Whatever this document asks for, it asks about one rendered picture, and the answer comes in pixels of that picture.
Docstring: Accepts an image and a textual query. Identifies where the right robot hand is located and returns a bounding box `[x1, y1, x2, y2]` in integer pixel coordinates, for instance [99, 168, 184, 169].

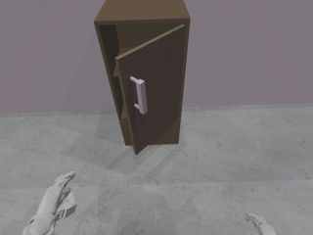
[246, 212, 277, 235]

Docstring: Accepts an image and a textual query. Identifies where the handle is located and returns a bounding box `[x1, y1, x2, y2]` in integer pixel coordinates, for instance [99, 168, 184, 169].
[130, 76, 148, 115]

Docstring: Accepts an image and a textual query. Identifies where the left robot hand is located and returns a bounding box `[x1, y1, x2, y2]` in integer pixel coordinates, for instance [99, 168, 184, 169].
[36, 171, 77, 221]

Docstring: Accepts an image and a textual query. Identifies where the cupboard door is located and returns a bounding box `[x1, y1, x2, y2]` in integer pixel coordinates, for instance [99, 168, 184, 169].
[114, 24, 186, 155]

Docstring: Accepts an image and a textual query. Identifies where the left robot forearm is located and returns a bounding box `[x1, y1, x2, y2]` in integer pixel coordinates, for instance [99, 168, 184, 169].
[22, 212, 56, 235]

